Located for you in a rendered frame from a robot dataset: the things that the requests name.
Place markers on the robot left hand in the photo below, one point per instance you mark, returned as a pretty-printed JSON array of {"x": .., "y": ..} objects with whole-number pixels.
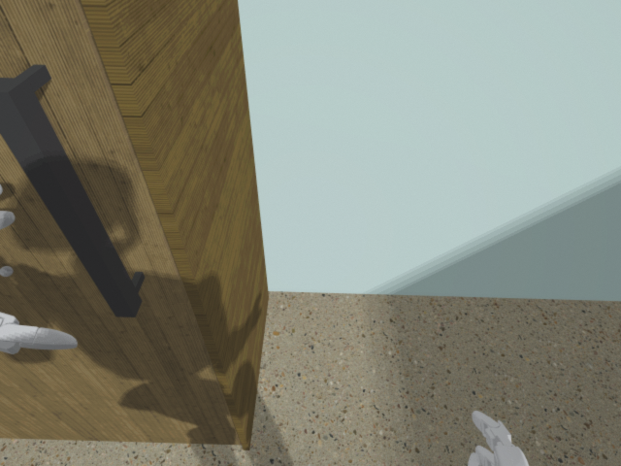
[{"x": 14, "y": 336}]

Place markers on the handle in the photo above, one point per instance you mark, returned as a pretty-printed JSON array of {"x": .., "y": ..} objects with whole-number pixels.
[{"x": 28, "y": 133}]

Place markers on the robot right hand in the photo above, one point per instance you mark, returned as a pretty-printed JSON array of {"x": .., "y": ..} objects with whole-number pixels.
[{"x": 499, "y": 440}]

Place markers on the wardrobe door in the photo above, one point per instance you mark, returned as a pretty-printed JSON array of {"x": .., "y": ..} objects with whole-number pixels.
[{"x": 147, "y": 378}]

